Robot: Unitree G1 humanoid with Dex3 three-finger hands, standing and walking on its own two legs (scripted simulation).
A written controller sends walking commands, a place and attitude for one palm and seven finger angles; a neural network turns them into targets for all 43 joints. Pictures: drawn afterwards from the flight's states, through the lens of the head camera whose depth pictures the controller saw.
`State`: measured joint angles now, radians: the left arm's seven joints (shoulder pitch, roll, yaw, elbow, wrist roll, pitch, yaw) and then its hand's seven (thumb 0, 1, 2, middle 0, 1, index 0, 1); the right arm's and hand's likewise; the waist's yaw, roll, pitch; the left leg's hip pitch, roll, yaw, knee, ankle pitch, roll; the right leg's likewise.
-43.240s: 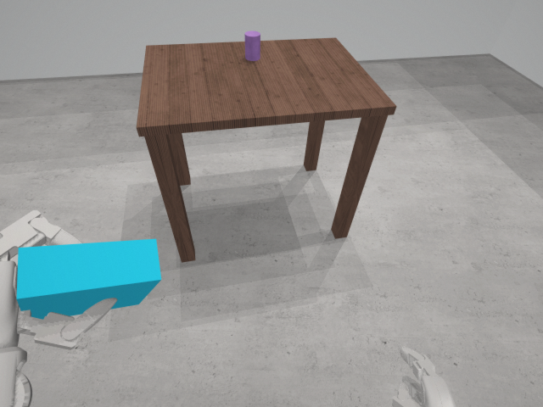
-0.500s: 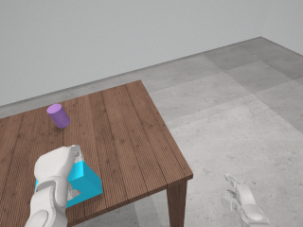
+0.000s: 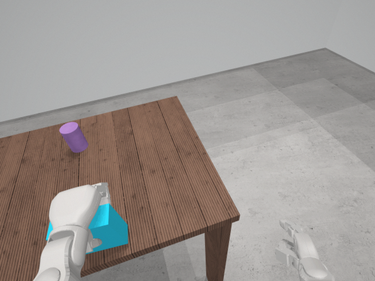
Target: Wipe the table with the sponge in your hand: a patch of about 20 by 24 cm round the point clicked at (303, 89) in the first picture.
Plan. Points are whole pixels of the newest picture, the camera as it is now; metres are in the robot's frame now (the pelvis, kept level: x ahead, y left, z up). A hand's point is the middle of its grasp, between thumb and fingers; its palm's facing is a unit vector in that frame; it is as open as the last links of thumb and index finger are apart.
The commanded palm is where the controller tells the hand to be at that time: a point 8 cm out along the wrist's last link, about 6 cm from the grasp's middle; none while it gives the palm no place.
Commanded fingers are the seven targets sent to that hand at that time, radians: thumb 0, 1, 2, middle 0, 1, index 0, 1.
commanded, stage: lower the sponge onto the table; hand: left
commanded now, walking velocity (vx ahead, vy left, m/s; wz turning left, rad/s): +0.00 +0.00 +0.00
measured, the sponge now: (95, 234) +0.20 +0.26 -0.02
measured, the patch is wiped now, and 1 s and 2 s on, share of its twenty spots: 0.00 0.05 0.25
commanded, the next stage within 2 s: wipe forward along the first lane in 0.54 s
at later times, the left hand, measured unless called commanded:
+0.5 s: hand (83, 218) +0.21 +0.27 +0.04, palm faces -0.04 -0.12 -0.99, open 9.0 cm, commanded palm +0.18 +0.27 +0.09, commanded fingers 0.00 0.10 1.30 -1.20 -1.60 -1.20 -1.60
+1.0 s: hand (83, 203) +0.24 +0.29 +0.03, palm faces -0.06 -0.07 -1.00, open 9.0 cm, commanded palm +0.22 +0.29 +0.07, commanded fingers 0.00 0.10 1.30 -1.20 -1.60 -1.20 -1.60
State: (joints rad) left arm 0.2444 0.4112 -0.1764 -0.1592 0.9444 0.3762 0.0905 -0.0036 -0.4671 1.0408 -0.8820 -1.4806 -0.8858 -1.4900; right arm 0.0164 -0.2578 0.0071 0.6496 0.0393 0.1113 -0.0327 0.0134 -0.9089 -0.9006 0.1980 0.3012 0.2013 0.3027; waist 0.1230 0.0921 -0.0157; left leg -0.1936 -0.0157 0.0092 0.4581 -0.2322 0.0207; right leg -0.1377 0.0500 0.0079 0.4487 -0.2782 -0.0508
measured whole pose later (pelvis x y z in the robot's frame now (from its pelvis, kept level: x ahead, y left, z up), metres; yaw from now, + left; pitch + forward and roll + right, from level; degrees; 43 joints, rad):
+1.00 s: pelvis -0.01 +0.00 +0.00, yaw +1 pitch +1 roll +0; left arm 0.00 0.41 -0.10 0.18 0.95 0.37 0.13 0.00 -0.50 1.06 -0.90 -1.46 -0.91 -1.47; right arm 0.04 -0.27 0.01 0.69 0.07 0.12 -0.05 0.01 -0.91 -0.90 0.20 0.30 0.20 0.30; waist 0.09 0.09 -0.05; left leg -0.29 -0.02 -0.02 0.50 -0.23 0.02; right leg -0.23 0.05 -0.02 0.49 -0.29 -0.05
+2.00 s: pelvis +0.00 +0.00 -0.01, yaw +2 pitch +8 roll -1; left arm -0.41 0.53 0.00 0.70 0.98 0.18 0.14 -0.01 -0.53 1.08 -0.92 -1.46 -0.92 -1.47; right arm 0.17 -0.29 -0.02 0.71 0.09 0.16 -0.04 0.01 -0.91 -0.90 0.20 0.30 0.20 0.30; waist 0.02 0.06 -0.09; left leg -0.48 -0.02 -0.03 0.60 -0.27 0.03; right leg -0.39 0.06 -0.03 0.55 -0.31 -0.04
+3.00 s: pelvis +0.01 +0.03 -0.01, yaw +3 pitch +9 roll -2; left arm -0.64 0.37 -0.20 0.85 0.98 0.31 0.23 0.00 -0.49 1.08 -0.86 -1.51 -0.87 -1.53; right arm 0.12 -0.25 -0.02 0.74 0.08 0.21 -0.01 0.01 -0.91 -0.90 0.20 0.30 0.20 0.30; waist 0.02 0.05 -0.11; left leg -0.46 -0.05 -0.03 0.57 -0.27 0.05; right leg -0.36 0.02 -0.04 0.50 -0.31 -0.01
